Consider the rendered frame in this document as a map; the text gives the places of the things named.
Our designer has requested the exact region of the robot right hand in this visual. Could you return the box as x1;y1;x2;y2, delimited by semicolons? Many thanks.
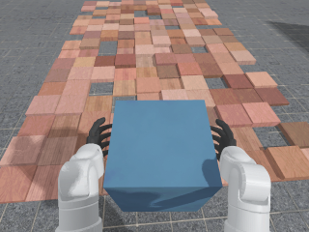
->
210;119;237;161

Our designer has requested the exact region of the robot left forearm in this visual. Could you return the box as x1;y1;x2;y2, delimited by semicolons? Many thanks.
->
55;143;104;232

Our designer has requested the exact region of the robot right forearm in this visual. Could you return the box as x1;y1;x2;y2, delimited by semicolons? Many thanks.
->
219;146;271;232

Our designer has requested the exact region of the carton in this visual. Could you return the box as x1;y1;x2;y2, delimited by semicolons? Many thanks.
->
103;100;223;212

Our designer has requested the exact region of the robot left hand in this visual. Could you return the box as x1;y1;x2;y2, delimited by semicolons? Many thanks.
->
86;117;113;157

